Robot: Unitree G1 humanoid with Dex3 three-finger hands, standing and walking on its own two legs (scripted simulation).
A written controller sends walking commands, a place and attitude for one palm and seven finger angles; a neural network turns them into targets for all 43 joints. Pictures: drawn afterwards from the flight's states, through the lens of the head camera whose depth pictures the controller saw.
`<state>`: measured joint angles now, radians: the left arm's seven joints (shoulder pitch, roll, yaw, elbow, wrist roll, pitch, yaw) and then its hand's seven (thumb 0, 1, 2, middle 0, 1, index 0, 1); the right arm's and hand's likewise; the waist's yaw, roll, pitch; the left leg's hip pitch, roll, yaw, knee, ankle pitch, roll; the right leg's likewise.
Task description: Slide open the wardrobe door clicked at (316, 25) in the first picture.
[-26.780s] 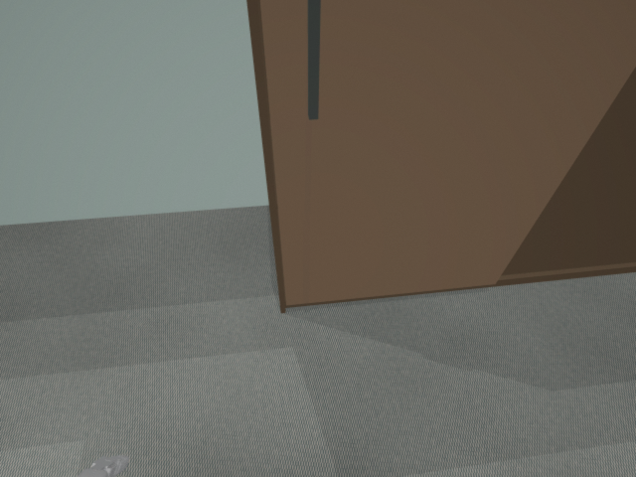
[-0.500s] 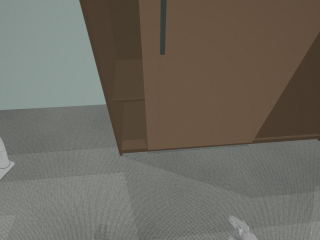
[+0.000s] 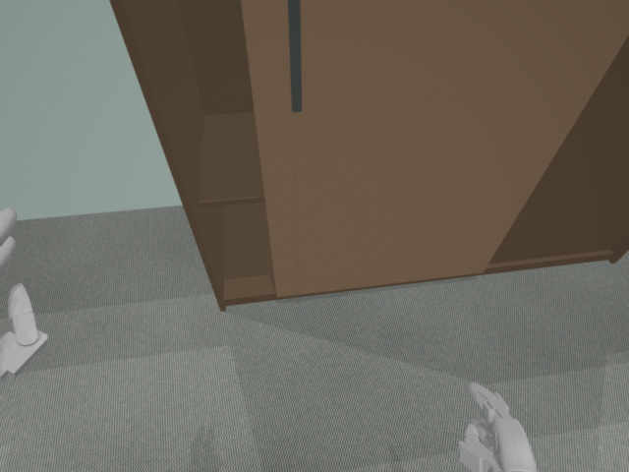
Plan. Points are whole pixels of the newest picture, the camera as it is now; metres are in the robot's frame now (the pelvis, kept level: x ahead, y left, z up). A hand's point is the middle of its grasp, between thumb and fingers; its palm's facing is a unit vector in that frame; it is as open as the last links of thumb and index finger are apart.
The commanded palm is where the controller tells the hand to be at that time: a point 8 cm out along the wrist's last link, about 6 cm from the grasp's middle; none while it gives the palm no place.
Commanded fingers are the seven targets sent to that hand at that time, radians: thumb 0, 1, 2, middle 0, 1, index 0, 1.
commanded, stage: stop stepping back and stand still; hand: left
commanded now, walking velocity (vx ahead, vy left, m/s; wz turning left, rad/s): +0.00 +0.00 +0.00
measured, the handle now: (293, 26) +0.76 +0.08 +0.21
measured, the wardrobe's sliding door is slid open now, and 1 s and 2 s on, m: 0.19 0.19 0.19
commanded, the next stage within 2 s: let the arm hang, fingers relaxed in 0.06 s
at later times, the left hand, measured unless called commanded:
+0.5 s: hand out of the picture +0.01 +0.19 -0.17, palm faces +0.04 -0.98 -0.17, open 7.0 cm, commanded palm none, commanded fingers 0.00 0.90 0.90 -0.20 -0.30 -0.20 -0.30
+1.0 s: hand out of the picture -0.04 +0.20 -0.17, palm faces +0.03 -0.98 -0.19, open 7.3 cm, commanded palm none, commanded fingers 0.00 0.90 0.90 -0.20 -0.30 -0.20 -0.30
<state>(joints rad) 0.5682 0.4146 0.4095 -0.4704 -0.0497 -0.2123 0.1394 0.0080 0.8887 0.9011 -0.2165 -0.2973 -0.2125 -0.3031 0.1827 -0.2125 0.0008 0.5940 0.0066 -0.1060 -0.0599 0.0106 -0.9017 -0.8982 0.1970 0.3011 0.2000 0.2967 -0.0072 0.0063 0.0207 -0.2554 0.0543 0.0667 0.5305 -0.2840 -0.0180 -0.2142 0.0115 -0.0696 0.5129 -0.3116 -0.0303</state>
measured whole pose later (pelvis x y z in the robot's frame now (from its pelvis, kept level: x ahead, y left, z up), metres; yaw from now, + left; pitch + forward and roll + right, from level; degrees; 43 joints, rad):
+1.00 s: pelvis -0.04 +0.03 +0.00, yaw +1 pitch +0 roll +0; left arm 0.25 0.15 0.01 1.13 0.02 0.01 0.02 0.00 0.91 0.90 -0.20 -0.29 -0.20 -0.30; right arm 0.29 -0.13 0.00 1.10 -0.03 0.02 -0.02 0.01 -0.91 -0.90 0.20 0.30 0.20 0.30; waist -0.01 0.02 0.03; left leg -0.27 0.00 0.08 0.46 -0.19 0.04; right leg -0.23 -0.04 -0.06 0.46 -0.22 0.01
